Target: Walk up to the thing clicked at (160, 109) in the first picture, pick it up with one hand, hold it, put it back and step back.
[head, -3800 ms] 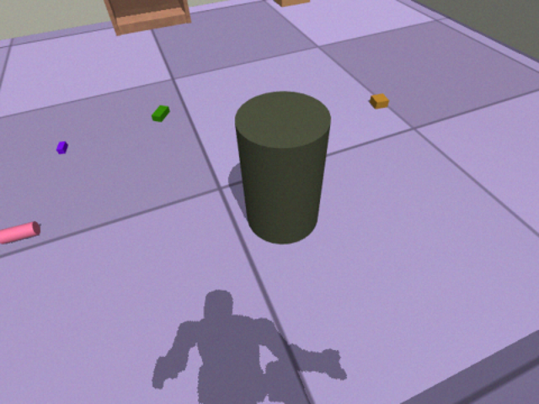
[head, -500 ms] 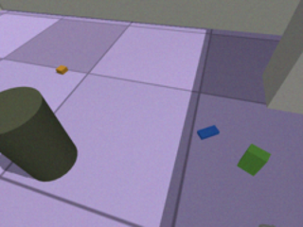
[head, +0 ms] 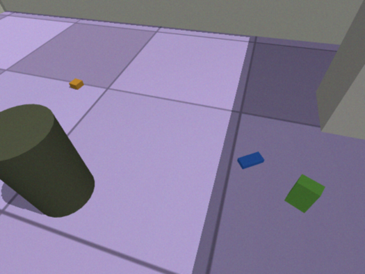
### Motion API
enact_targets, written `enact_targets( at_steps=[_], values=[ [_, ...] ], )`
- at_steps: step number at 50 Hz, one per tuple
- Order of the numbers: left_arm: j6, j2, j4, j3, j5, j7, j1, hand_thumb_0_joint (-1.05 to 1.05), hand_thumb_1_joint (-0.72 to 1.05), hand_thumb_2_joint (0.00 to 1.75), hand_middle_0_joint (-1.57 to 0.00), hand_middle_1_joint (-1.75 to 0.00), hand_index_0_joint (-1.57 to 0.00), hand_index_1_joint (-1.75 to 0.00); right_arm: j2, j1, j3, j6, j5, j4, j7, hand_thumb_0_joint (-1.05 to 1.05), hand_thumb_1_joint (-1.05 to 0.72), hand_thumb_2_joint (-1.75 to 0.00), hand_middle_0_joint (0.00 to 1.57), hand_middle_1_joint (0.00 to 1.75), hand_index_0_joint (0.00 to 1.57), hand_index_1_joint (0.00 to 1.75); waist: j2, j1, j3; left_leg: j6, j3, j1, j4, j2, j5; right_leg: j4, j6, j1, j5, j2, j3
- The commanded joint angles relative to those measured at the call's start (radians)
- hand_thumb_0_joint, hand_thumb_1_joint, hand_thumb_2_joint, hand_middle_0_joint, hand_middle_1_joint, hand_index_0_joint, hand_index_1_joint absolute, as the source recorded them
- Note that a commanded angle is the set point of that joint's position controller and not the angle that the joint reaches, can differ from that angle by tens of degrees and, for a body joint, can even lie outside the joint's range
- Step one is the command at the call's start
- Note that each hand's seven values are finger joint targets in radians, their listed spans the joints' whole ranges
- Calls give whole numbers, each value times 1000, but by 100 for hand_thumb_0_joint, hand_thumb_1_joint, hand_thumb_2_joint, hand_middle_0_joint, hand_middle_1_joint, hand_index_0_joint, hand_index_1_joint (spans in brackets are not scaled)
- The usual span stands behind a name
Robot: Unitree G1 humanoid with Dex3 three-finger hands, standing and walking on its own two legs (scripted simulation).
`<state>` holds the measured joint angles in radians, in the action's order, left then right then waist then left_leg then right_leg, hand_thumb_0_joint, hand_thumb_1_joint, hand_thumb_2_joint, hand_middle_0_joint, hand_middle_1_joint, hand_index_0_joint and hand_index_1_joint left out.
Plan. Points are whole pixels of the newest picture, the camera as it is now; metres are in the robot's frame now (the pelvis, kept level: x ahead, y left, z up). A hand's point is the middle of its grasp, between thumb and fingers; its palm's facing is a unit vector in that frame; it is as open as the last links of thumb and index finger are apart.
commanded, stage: stand
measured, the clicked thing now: out of the picture +0.75 +1.89 -0.76
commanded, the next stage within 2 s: none
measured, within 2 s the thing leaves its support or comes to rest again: neither
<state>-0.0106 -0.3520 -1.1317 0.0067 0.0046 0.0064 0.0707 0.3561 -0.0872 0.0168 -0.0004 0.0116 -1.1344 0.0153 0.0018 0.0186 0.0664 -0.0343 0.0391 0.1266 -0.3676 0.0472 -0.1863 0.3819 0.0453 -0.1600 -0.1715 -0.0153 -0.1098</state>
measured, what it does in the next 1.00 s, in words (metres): stands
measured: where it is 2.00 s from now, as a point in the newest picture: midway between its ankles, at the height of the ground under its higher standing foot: outside the picture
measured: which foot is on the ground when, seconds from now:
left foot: down 0.00-1.00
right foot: down 0.00-1.00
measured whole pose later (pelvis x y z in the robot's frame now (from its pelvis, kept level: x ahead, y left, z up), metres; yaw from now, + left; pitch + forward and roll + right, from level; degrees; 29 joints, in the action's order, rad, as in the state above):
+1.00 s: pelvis +0.01 +0.00 +0.00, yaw +2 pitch -3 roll +0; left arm -0.01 -0.36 -1.12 0.01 0.01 0.01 0.12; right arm 0.35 -0.10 0.02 0.00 0.01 -1.12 0.02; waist 0.00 0.01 0.06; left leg -0.03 0.02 0.13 -0.36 0.03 -0.19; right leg 0.36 0.05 -0.15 -0.18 -0.03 -0.09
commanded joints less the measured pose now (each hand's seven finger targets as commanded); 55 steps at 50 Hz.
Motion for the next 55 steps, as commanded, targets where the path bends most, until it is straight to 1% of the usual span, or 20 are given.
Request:
enact_targets(
  at_steps=[1, 4, 7, 9, 10, 12, 15, 17, 19, 22, 24, 25, 27, 29, 31, 32, 39, 44, 48, 55],
  values=[
    [-20, -222, 54, -49, 4, -13, -31, 0, 90, 90, -20, -30, -20, -30, 212, 61, 40, 27, 0, 58, -11, 0, -90, -90, 20, 30, 20, 30, -7, -12, -86, 45, -83, -24, 97, 92, -13, -71, -57, -3, 100, -82, -45],
    [-18, -219, 52, -48, 6, -12, -35, 0, 90, 90, -20, -30, -20, -30, 211, 55, 42, 25, 1, 56, -10, 0, -90, -90, 20, 30, 20, 30, -3, -10, -56, 46, -94, 11, 114, 91, -91, -80, -55, -13, 25, -77, -43],
    [-22, -220, 53, -49, 8, -10, -20, 0, 90, 90, -20, -30, -20, -30, 220, 51, 46, 25, -1, 55, -8, 0, -90, -90, 20, 30, 20, 30, -1, -11, -68, 49, -95, -6, 105, 89, -93, -90, -55, -15, 26, -80, -45],
    [-23, -226, 56, -50, 8, -10, -23, 0, 90, 90, -20, -30, -20, -30, 213, 42, 46, 23, 0, 56, -7, 0, -90, -90, 20, 30, 20, 30, 13, -7, -53, 48, -90, -3, 96, 82, -104, -106, -56, -44, -22, -82, -53],
    [-22, -220, 56, -50, 9, -10, -20, 0, 90, 90, -20, -30, -20, -30, 216, 42, 47, 23, 1, 55, -7, 0, -90, -90, 20, 30, 20, 30, 1, -6, -52, 50, -98, -4, 103, 87, -113, -104, -57, -45, -13, -81, -52],
    [-22, -219, 58, -50, 7, -11, -19, 0, 90, 90, -20, -30, -20, -30, 220, 41, 49, 24, 1, 55, -7, 0, -90, -90, 20, 30, 20, 30, -2, -5, -71, 52, -98, -12, 95, 90, -71, -89, -59, -25, 33, -85, -48],
    [-25, -218, 57, -48, 7, -11, 1, 0, 90, 90, -20, -30, -20, -30, 217, 33, 48, 22, -1, 55, -6, 0, -90, -90, 20, 30, 20, 30, 17, -7, -70, 54, -95, -16, 85, 84, -72, -99, -55, -34, 29, -85, -48],
    [-25, -224, 62, -49, 8, -12, -8, 0, 90, 90, -20, -30, -20, -30, 212, 24, 45, 22, -2, 56, -6, 0, -90, -90, 20, 30, 20, 30, 20, 0, -68, 54, -95, -11, 83, 83, -52, -93, -55, -30, 45, -86, -44],
    [-25, -222, 62, -49, 5, -12, 3, 0, 90, 90, -20, -30, -20, -30, 218, 31, 45, 23, -1, 57, -7, 0, -90, -90, 20, 30, 20, 30, 6, -7, -88, 55, -94, -27, 77, 87, -4, -80, -56, -15, 96, -89, -39],
    [-21, -221, 62, -48, 5, -13, 7, 0, 90, 90, -20, -30, -20, -30, 217, 22, 42, 21, -2, 56, -9, 0, -90, -90, 20, 30, 20, 30, 6, -7, -65, 53, -97, -2, 89, 84, -39, -86, -55, -21, 55, -85, -35],
    [-21, -217, 60, -46, 6, -12, 13, 0, 90, 90, -20, -30, -20, -30, 217, 29, 42, 22, -3, 58, -9, 0, -90, -90, 20, 30, 20, 30, -2, -10, -74, 56, -101, -4, 87, 89, -20, -76, -55, -5, 81, -86, -31],
    [-21, -218, 63, -47, 5, -12, 17, 0, 90, 90, -20, -30, -20, -30, 216, 22, 41, 24, -3, 61, -9, 0, -90, -90, 20, 30, 20, 30, 0, -11, -89, 53, -98, -12, 86, 89, 21, -68, -55, 7, 109, -89, -28],
    [-20, -219, 60, -46, 4, -12, 19, 0, 90, 90, -20, -30, -20, -30, 216, 23, 38, 25, -4, 60, -10, 0, -90, -90, 20, 30, 20, 30, -6, -11, -62, 50, -103, 4, 94, 84, -21, -74, -52, -8, 64, -84, -25],
    [-19, -218, 64, -45, 5, -12, 19, 0, 90, 90, -20, -30, -20, -30, 219, 32, 41, 24, -4, 63, -10, 0, -90, -90, 20, 30, 20, 30, -6, -13, -79, 54, -101, -16, 86, 89, 3, -74, -55, -9, 83, -89, -26],
    [-18, -216, 65, -44, 7, -12, 16, 0, 90, 90, -20, -30, -20, -30, 219, 29, 39, 23, -3, 62, -11, 0, -90, -90, 20, 30, 20, 30, -1, -12, -63, 53, -103, 2, 91, 86, -25, -80, -54, -14, 66, -88, -25],
    [-20, -218, 67, -44, 7, -13, 15, 0, 90, 90, -20, -30, -20, -30, 221, 33, 42, 24, -4, 65, -10, 0, -90, -90, 20, 30, 20, 30, 5, -11, -82, 53, -99, -23, 77, 86, 10, -74, -56, -9, 86, -91, -25],
    [-20, -215, 69, -44, 4, -13, 20, 0, 90, 90, -20, -30, -20, -30, 221, 29, 39, 26, -5, 65, -11, 0, -90, -90, 20, 30, 20, 30, -2, -14, -86, 52, -99, -27, 74, 87, 62, -71, -52, 8, 124, -93, -18],
    [-17, -217, 71, -46, 6, -12, 11, 0, 90, 90, -20, -30, -20, -30, 219, 27, 37, 24, -3, 66, -12, 0, -90, -90, 20, 30, 20, 30, -6, -15, -68, 51, -105, -1, 93, 89, 13, -73, -53, 12, 91, -91, -18],
    [-20, -223, 75, -46, 5, -14, 14, 0, 90, 90, -20, -30, -20, -30, 217, 27, 41, 24, -6, 67, -11, 0, -90, -90, 20, 30, 20, 30, 11, -10, -95, 49, -95, -43, 69, 84, 73, -74, -56, 7, 130, -96, -19],
    [-18, -217, 77, -45, 7, -14, 14, 0, 90, 90, -20, -30, -20, -30, 212, 24, 39, 21, -4, 66, -11, 0, -90, -90, 20, 30, 20, 30, 8, -9, -75, 50, -91, -18, 73, 81, 39, -81, -55, 8, 118, -93, -15]
  ],
)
